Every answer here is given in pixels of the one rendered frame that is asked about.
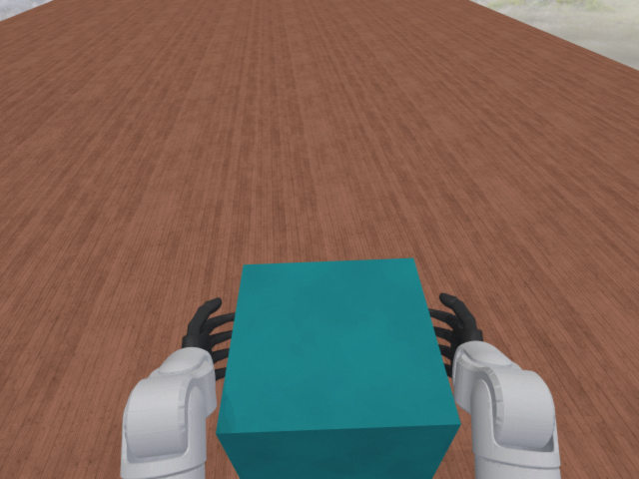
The robot left forearm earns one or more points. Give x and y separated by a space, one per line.
164 421

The robot left hand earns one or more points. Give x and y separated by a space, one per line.
199 329

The carton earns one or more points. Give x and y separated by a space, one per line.
334 372

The robot right hand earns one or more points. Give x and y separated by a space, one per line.
463 325

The robot right forearm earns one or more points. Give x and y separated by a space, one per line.
513 423

